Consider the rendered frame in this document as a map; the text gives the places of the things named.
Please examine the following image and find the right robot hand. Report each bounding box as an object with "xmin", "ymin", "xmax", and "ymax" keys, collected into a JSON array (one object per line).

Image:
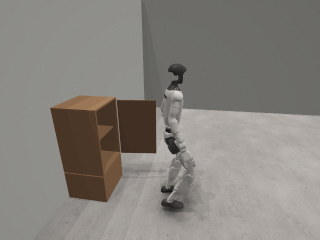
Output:
[{"xmin": 181, "ymin": 150, "xmax": 196, "ymax": 170}]

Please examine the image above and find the right robot forearm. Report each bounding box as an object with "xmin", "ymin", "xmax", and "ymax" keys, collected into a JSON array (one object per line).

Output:
[{"xmin": 170, "ymin": 119, "xmax": 187, "ymax": 152}]

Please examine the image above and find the right robot upper arm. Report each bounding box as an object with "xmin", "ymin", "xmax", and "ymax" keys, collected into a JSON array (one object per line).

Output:
[{"xmin": 167, "ymin": 91, "xmax": 183, "ymax": 126}]

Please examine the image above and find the robot right thigh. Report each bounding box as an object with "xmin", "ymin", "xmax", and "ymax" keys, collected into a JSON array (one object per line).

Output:
[{"xmin": 167, "ymin": 138, "xmax": 195, "ymax": 180}]

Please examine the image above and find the left robot upper arm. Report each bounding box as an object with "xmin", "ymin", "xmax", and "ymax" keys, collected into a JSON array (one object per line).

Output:
[{"xmin": 160, "ymin": 99, "xmax": 164, "ymax": 112}]

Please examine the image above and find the robot torso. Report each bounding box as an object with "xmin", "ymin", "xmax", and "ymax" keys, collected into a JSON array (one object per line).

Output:
[{"xmin": 163, "ymin": 88, "xmax": 184, "ymax": 145}]

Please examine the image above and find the cupboard door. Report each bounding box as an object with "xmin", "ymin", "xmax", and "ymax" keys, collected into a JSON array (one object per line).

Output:
[{"xmin": 117, "ymin": 100, "xmax": 157, "ymax": 154}]

